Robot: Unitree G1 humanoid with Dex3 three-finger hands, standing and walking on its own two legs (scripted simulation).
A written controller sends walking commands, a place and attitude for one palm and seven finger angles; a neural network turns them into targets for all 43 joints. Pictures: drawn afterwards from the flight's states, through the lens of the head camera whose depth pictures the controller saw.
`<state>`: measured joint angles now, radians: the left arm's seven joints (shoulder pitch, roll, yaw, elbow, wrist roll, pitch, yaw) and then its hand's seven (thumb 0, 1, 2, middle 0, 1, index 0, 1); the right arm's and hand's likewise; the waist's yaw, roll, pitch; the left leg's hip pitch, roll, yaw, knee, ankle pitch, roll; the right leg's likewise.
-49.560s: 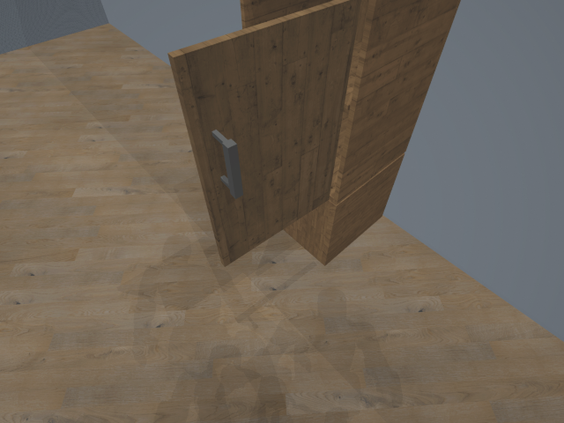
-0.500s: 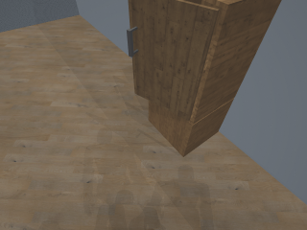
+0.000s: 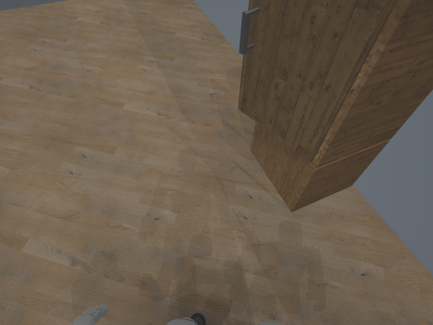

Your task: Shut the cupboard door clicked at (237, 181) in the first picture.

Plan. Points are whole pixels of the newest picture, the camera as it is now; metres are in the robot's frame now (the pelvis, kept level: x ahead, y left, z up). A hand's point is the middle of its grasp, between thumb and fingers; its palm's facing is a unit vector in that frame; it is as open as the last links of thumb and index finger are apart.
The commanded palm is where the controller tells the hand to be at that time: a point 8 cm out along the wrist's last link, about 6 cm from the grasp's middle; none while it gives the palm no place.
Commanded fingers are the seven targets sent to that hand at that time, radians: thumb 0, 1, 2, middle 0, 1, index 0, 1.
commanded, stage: walk to a spot facing it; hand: left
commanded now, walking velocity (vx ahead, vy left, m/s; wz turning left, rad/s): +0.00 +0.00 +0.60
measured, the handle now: (249, 31) +0.94 -0.08 +0.03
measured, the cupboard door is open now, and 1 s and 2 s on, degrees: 18 18 18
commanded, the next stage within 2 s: turn to face it in 1.86 s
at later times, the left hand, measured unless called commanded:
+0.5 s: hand out of the picture -0.05 +0.19 -0.19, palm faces +0.37 -0.89 -0.26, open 7.4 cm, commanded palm none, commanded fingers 0.00 0.90 0.90 -0.20 -0.30 -0.20 -0.30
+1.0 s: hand out of the picture -0.07 +0.15 -0.17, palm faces +0.69 -0.70 -0.21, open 7.4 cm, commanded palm none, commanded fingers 0.00 0.90 0.90 -0.20 -0.30 -0.20 -0.30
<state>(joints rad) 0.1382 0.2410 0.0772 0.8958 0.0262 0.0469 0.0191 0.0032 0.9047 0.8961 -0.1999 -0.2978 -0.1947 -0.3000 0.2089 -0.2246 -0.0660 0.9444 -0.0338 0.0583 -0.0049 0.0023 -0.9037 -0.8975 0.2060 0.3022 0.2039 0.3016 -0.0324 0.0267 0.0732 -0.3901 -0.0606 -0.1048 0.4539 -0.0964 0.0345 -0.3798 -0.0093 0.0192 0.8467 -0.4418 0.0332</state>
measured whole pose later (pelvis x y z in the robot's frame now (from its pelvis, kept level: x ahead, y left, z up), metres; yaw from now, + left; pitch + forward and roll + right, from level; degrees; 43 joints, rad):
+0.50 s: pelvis +0.00 -0.02 -0.02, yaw +21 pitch +0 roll +1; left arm 0.25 0.25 0.07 0.91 0.02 0.07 0.02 0.01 0.90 0.90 -0.20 -0.30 -0.20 -0.30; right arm 0.12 -0.22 -0.05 0.87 -0.02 0.04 0.02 0.00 -0.91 -0.90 0.20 0.30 0.20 0.30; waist 0.01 -0.06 0.14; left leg -0.34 -0.01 0.04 0.66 -0.31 0.01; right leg -0.38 -0.12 -0.08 1.02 -0.56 0.05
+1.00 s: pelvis +0.05 -0.01 +0.00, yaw +42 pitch +1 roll +1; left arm 0.32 0.20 0.06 0.93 0.04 -0.03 0.00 0.00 0.90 0.90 -0.20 -0.30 -0.20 -0.30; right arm 0.19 -0.22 -0.07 0.90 -0.02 0.06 0.06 0.01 -0.91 -0.90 0.20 0.30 0.20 0.30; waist 0.01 -0.04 0.08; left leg -0.43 0.05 0.09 0.75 -0.39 0.00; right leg -0.11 -0.16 -0.26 0.47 -0.35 0.06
